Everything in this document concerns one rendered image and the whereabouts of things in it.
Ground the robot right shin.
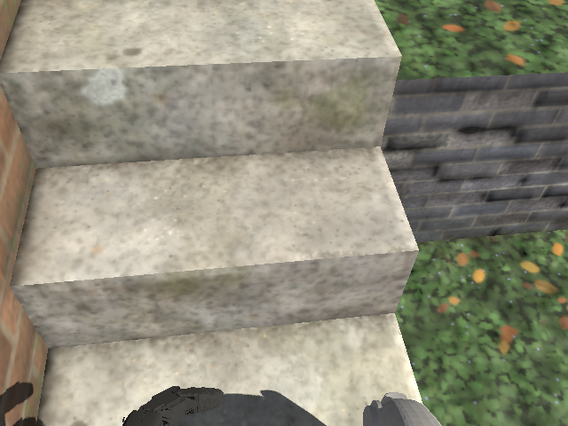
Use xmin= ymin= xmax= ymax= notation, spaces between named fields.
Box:
xmin=381 ymin=392 xmax=407 ymax=404

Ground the robot right thigh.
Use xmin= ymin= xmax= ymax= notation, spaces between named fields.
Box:
xmin=363 ymin=398 xmax=442 ymax=426

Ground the robot left hand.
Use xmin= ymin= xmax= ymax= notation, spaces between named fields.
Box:
xmin=122 ymin=386 xmax=224 ymax=426

